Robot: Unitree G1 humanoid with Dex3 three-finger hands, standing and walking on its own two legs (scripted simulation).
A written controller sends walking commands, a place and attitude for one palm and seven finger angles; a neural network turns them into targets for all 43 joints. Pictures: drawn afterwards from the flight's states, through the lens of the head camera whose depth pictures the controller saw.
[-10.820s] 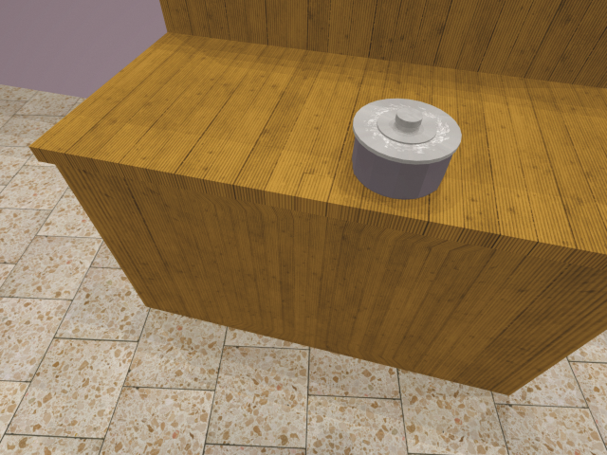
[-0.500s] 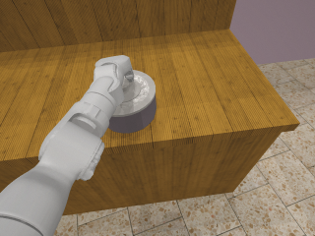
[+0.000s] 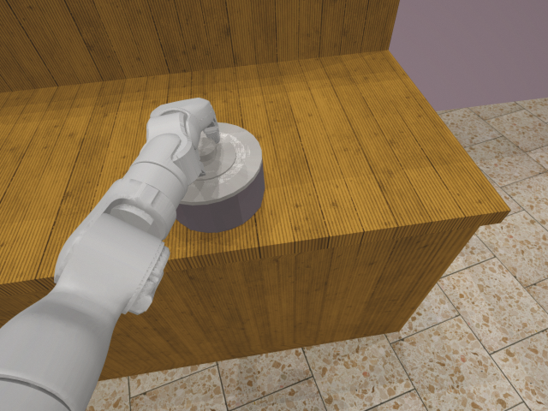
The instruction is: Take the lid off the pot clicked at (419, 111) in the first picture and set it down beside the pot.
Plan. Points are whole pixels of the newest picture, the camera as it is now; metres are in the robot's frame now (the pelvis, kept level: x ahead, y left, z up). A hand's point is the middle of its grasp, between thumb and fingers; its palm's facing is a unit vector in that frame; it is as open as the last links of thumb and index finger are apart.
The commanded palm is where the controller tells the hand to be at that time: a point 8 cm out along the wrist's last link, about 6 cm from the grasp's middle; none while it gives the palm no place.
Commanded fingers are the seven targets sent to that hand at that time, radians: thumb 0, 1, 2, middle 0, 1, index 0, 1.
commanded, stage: close the fingers and squeeze the knob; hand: left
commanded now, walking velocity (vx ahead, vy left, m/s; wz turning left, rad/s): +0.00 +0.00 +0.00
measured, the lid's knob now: (202, 149) +0.52 +0.08 +0.10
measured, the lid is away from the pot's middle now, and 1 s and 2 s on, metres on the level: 0.00 0.01 0.02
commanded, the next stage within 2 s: lift the lid straight up in 1.24 s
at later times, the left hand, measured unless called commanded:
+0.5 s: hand (199, 152) +0.48 +0.08 +0.13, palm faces -0.36 -0.09 -0.93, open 8.3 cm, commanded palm +0.48 +0.09 +0.18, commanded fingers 0.00 0.30 0.84 -0.68 -1.04 -0.68 -1.04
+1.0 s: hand (199, 152) +0.48 +0.08 +0.13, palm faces -0.37 -0.08 -0.93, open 7.9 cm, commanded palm +0.48 +0.09 +0.18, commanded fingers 0.00 0.53 0.93 -0.77 -1.06 -0.69 -1.02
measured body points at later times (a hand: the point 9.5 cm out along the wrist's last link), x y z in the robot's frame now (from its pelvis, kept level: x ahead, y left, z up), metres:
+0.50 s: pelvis +0.00 +0.00 +0.00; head +0.03 -0.03 +0.45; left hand +0.49 +0.08 +0.18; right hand +0.08 -0.26 -0.14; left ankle +0.01 +0.09 -0.74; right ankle -0.05 -0.10 -0.74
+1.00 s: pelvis +0.01 +0.00 +0.00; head +0.04 -0.03 +0.45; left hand +0.49 +0.08 +0.18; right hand +0.07 -0.27 -0.14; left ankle +0.01 +0.09 -0.74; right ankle -0.05 -0.10 -0.74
